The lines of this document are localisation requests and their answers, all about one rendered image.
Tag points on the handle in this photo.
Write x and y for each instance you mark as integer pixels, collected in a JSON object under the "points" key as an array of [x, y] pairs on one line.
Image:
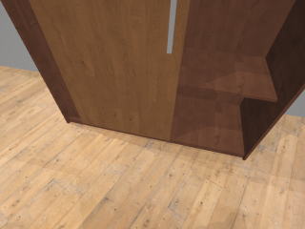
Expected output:
{"points": [[171, 26], [23, 14]]}

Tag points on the wardrobe door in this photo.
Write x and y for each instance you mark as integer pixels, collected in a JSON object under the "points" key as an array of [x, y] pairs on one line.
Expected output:
{"points": [[39, 40], [112, 55]]}

